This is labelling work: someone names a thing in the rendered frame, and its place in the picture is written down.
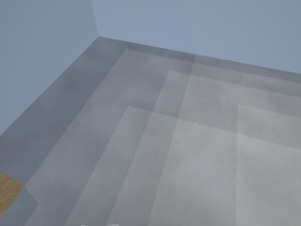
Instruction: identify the cabinet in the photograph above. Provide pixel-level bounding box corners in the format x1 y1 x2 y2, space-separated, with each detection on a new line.
0 171 24 218

